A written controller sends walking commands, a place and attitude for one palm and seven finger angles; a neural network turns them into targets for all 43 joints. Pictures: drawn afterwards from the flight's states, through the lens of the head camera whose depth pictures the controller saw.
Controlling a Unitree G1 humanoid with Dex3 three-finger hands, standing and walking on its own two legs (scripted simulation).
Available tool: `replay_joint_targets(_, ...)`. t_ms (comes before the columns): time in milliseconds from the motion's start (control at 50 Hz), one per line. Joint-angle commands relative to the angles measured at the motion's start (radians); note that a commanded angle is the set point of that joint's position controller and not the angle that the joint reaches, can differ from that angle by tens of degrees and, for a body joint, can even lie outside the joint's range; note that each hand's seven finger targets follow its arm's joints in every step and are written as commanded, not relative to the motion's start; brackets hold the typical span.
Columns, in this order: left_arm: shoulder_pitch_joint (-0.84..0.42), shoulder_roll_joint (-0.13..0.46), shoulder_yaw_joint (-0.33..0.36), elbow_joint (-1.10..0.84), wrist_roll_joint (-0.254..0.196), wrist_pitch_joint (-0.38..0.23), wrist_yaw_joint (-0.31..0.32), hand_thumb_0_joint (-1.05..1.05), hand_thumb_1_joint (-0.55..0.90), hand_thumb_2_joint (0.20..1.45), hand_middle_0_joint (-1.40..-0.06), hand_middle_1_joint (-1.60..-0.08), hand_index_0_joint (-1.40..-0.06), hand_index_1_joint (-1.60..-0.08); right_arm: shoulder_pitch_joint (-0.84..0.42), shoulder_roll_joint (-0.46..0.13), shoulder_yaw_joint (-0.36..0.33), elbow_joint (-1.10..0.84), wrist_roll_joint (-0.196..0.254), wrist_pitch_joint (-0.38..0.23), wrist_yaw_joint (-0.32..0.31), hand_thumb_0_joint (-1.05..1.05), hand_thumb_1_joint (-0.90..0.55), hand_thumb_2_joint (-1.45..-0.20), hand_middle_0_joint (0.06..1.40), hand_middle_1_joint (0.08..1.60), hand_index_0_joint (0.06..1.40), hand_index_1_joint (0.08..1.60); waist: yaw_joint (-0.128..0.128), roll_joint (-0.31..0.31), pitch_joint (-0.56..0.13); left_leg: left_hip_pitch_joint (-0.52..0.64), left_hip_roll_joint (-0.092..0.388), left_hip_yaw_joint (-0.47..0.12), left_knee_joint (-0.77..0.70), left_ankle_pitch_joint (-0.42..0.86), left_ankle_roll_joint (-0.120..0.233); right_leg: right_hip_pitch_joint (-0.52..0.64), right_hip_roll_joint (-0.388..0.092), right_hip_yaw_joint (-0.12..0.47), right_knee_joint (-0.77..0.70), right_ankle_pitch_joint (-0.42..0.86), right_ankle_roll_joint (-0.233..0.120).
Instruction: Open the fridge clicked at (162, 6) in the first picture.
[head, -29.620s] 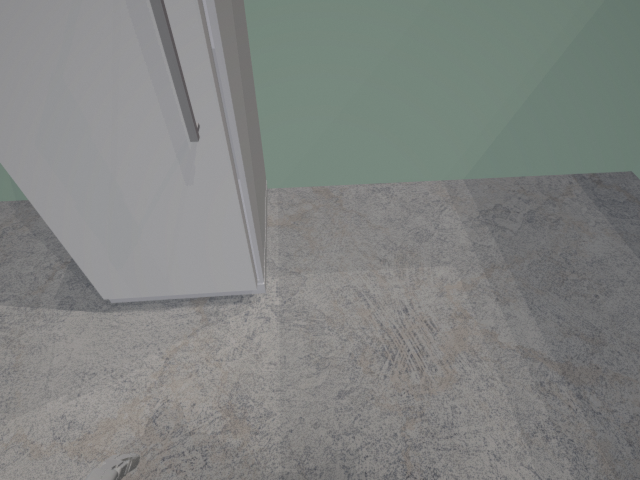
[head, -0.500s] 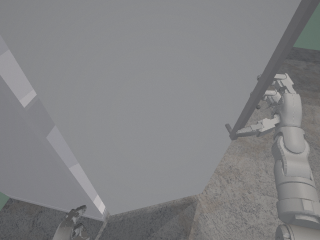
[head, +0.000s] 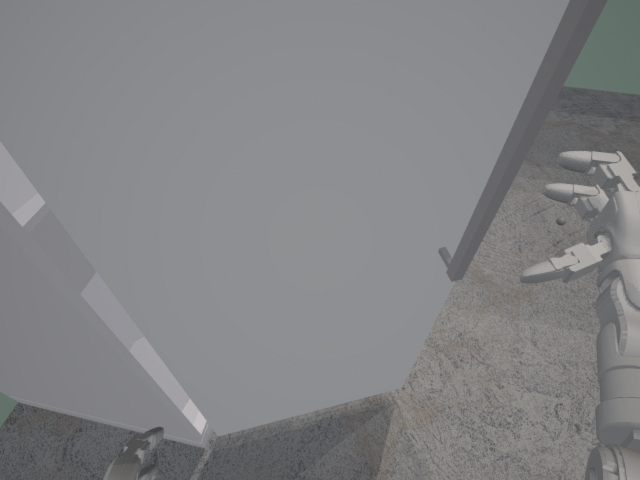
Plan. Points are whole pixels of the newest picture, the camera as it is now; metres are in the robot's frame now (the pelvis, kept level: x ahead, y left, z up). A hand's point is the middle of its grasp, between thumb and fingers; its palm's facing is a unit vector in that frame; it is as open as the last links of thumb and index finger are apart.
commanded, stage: slip the hand off the handle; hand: right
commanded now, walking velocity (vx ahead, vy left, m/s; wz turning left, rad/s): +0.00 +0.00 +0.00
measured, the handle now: (506, 137) +0.44 -0.16 +0.23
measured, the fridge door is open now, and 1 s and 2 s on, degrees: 64 64 64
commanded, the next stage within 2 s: draw the hand back to the body in 0.80 s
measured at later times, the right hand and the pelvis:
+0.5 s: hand (591, 274) +0.32 -0.26 +0.15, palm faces +0.16 +0.97 -0.16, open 14.7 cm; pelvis -0.01 -0.01 +0.00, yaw +0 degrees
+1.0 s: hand (626, 323) +0.26 -0.26 +0.15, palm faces +0.15 +0.99 -0.08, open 14.7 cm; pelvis -0.01 +0.02 +0.00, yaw -2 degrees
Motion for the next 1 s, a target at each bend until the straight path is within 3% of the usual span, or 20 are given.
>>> replay_joint_targets(0, -0.004, 0.15, 0.05, -0.123, 0.002, -0.041, 0.012, 0.0, 0.9, 0.9, -0.2, -0.3, -0.2, -0.3, -0.418, -0.301, -0.1, -0.241, 0.016, -0.1, 0.004, 0.0, 0.55, -0.2, 0.25, 1.15, 0.25, 1.15, 0.002, -0.037, -0.318, 0.073, -0.019, -0.004, -0.04, 0.322, 0.026, 0.176, 0.011, 0.045, -0.044, 0.36, -0.015)
replay_joint_targets(80, 0.004, 0.156, 0.045, -0.115, 0.001, -0.036, 0.016, 0.0, 0.9, 0.9, -0.2, -0.3, -0.2, -0.3, -0.422, -0.322, -0.111, -0.176, 0.017, -0.104, 0.022, 0.0, 0.55, -0.2, 0.25, 1.15, 0.25, 1.15, 0.008, -0.051, -0.286, 0.042, -0.02, -0.003, -0.043, 0.26, 0.028, 0.151, 0.009, 0.051, -0.046, 0.305, -0.014)
replay_joint_targets(160, -0.01, 0.148, 0.048, -0.15, -0.001, -0.046, 0.007, 0.0, 0.9, 0.9, -0.2, -0.3, -0.2, -0.3, -0.282, -0.224, -0.047, -0.256, 0.033, -0.087, 0.049, 0.0, 0.55, -0.2, 0.25, 1.15, 0.25, 1.15, -0.017, -0.136, -0.328, 0.033, -0.02, 0.008, -0.035, 0.257, 0.036, 0.216, 0.003, 0.066, -0.044, 0.37, -0.002)
replay_joint_targets(240, -0.027, 0.151, 0.052, -0.168, -0.005, -0.053, 0.005, 0.0, 0.9, 0.9, -0.2, -0.3, -0.2, -0.3, -0.195, -0.24, -0.084, -0.353, 0.068, -0.062, 0.045, 0.0, 0.55, -0.2, 0.25, 1.15, 0.25, 1.15, -0.026, -0.044, -0.291, 0.042, -0.025, 0.019, -0.04, 0.246, 0.03, 0.188, -0.005, 0.076, -0.058, 0.343, -0.002)
replay_joint_targets(300, -0.051, 0.142, 0.046, -0.183, -0.003, -0.065, 0.002, 0.0, 0.9, 0.9, -0.2, -0.3, -0.2, -0.3, -0.121, -0.224, -0.091, -0.449, 0.074, -0.059, 0.018, 0.0, 0.55, -0.2, 0.25, 1.15, 0.25, 1.15, -0.044, -0.043, -0.272, 0.054, -0.025, 0.023, -0.038, 0.24, 0.03, 0.188, -0.007, 0.08, -0.07, 0.351, 0.002)
replay_joint_targets(360, -0.079, 0.138, 0.039, -0.181, -0.001, -0.075, 0.008, 0.0, 0.9, 0.9, -0.2, -0.3, -0.2, -0.3, -0.131, -0.215, -0.076, -0.524, 0.058, -0.054, -0.015, 0.0, 0.55, -0.2, 0.25, 1.15, 0.25, 1.15, -0.033, -0.062, -0.212, 0.037, -0.022, 0.024, -0.047, 0.191, 0.029, 0.169, -0.006, 0.077, -0.081, 0.28, 0.0)
replay_joint_targets(420, -0.094, 0.133, 0.033, -0.181, -0.003, -0.088, 0.012, 0.0, 0.9, 0.9, -0.2, -0.3, -0.2, -0.3, -0.095, -0.225, -0.088, -0.544, 0.049, -0.041, -0.03, 0.0, 0.55, -0.2, 0.25, 1.15, 0.25, 1.15, -0.035, -0.058, -0.205, 0.035, -0.021, 0.02, -0.054, 0.142, 0.029, 0.163, -0.004, 0.08, -0.094, 0.21, -0.002)
replay_joint_targets(440, -0.108, 0.129, 0.028, -0.183, -0.004, -0.093, 0.014, 0.0, 0.9, 0.9, -0.2, -0.3, -0.2, -0.3, -0.106, -0.201, -0.06, -0.561, 0.049, -0.037, -0.028, 0.0, 0.55, -0.2, 0.25, 1.15, 0.25, 1.15, -0.028, -0.082, -0.191, 0.025, -0.019, 0.019, -0.058, 0.129, 0.028, 0.165, -0.001, 0.078, -0.096, 0.188, -0.002)
replay_joint_targets(460, -0.107, 0.132, 0.03, -0.177, -0.002, -0.094, 0.021, 0.0, 0.9, 0.9, -0.2, -0.3, -0.2, -0.3, -0.106, -0.222, -0.081, -0.576, 0.046, -0.035, -0.031, 0.0, 0.55, -0.2, 0.25, 1.15, 0.25, 1.15, -0.03, -0.077, -0.205, 0.04, -0.018, 0.018, -0.059, 0.131, 0.03, 0.17, -0.003, 0.078, -0.094, 0.188, -0.003)
replay_joint_targets(480, -0.119, 0.126, 0.024, -0.179, -0.006, -0.1, 0.021, 0.0, 0.9, 0.9, -0.2, -0.3, -0.2, -0.3, -0.114, -0.202, -0.055, -0.584, 0.047, -0.032, -0.024, 0.0, 0.55, -0.2, 0.25, 1.15, 0.25, 1.15, -0.024, -0.104, -0.2, 0.026, -0.018, 0.017, -0.061, 0.115, 0.031, 0.177, -0.001, 0.08, -0.099, 0.169, 0.0)
replay_joint_targets(560, -0.128, 0.127, 0.019, -0.177, -0.005, -0.116, 0.031, 0.0, 0.9, 0.9, -0.2, -0.3, -0.2, -0.3, -0.028, -0.197, -0.07, -0.586, 0.074, -0.017, 0.007, 0.0, 0.55, -0.2, 0.25, 1.15, 0.25, 1.15, -0.036, -0.068, -0.215, 0.063, -0.015, 0.014, -0.073, 0.137, 0.031, 0.179, 0.005, 0.073, -0.092, 0.173, -0.008)
replay_joint_targets(640, -0.148, 0.118, 0.012, -0.188, -0.013, -0.133, 0.032, 0.0, 0.9, 0.9, -0.2, -0.3, -0.2, -0.3, 0.04, -0.158, -0.041, -0.601, 0.1, 0.006, 0.042, 0.0, 0.55, -0.2, 0.25, 1.15, 0.25, 1.15, -0.038, -0.049, -0.172, 0.059, -0.011, 0.016, -0.081, 0.136, 0.024, 0.156, 0.011, 0.067, -0.091, 0.153, -0.009)
replay_joint_targets(760, -0.159, 0.119, 0.012, -0.193, -0.01, -0.146, 0.036, 0.0, 0.9, 0.9, -0.2, -0.3, -0.2, -0.3, 0.143, -0.213, -0.113, -0.674, 0.115, 0.019, 0.051, 0.0, 0.55, -0.2, 0.25, 1.15, 0.25, 1.15, -0.059, -0.034, -0.168, 0.1, -0.004, 0.009, -0.083, 0.172, 0.022, 0.138, 0.015, 0.054, -0.079, 0.182, -0.015)
replay_joint_targets(820, -0.166, 0.113, 0.006, -0.196, -0.009, -0.158, 0.036, 0.0, 0.9, 0.9, -0.2, -0.3, -0.2, -0.3, 0.117, -0.202, -0.101, -0.727, 0.122, 0.007, 0.053, 0.0, 0.55, -0.2, 0.25, 1.15, 0.25, 1.15, -0.048, -0.043, -0.171, 0.09, -0.003, 0.006, -0.082, 0.177, 0.016, 0.146, 0.021, 0.051, -0.073, 0.184, -0.016)
replay_joint_targets(880, -0.161, 0.118, 0.01, -0.177, -0.007, -0.167, 0.046, 0.0, 0.9, 0.9, -0.2, -0.3, -0.2, -0.3, 0.093, -0.253, -0.15, -0.723, 0.126, -0.006, 0.051, 0.0, 0.55, -0.2, 0.25, 1.15, 0.25, 1.15, -0.042, -0.048, -0.171, 0.094, 0.0, -0.004, -0.087, 0.172, 0.014, 0.14, 0.02, 0.05, -0.063, 0.181, -0.017)
replay_joint_targets(900, -0.165, 0.115, 0.007, -0.175, -0.009, -0.171, 0.048, 0.0, 0.9, 0.9, -0.2, -0.3, -0.2, -0.3, 0.094, -0.231, -0.131, -0.708, 0.13, -0.008, 0.059, 0.0, 0.55, -0.2, 0.25, 1.15, 0.25, 1.15, -0.039, -0.059, -0.159, 0.084, 0.001, -0.008, -0.091, 0.163, 0.012, 0.14, 0.023, 0.046, -0.06, 0.17, -0.019)
replay_joint_targets(920, -0.177, 0.14, -0.003, -0.172, -0.033, -0.181, 0.063, 0.0, 0.9, 0.9, -0.2, -0.3, -0.2, -0.3, 0.112, -0.237, -0.161, -0.55, 0.24, 0.091, 0.142, 0.0, 0.55, -0.2, 0.25, 1.15, 0.25, 1.15, -0.034, -0.039, -0.21, 0.166, 0.013, -0.02, -0.108, 0.166, 0.016, 0.156, 0.021, 0.053, -0.081, 0.135, -0.021)
replay_joint_targets(940, -0.196, 0.131, -0.008, -0.187, -0.041, -0.19, 0.076, 0.0, 0.9, 0.9, -0.2, -0.3, -0.2, -0.3, 0.063, -0.24, -0.145, -0.628, 0.258, 0.133, 0.192, 0.0, 0.55, -0.2, 0.25, 1.15, 0.25, 1.15, -0.047, -0.09, -0.216, 0.184, 0.022, -0.028, -0.119, 0.191, 0.01, 0.169, 0.024, 0.051, -0.079, 0.149, -0.026)
replay_joint_targets(980, -0.199, 0.138, -0.01, -0.193, -0.04, -0.2, 0.088, 0.0, 0.9, 0.9, -0.2, -0.3, -0.2, -0.3, 0.078, -0.299, -0.194, -0.63, 0.27, 0.195, 0.24, 0.0, 0.55, -0.2, 0.25, 1.15, 0.25, 1.15, -0.059, -0.088, -0.237, 0.208, 0.03, -0.036, -0.115, 0.256, 0.006, 0.17, 0.025, 0.056, -0.071, 0.2, -0.03)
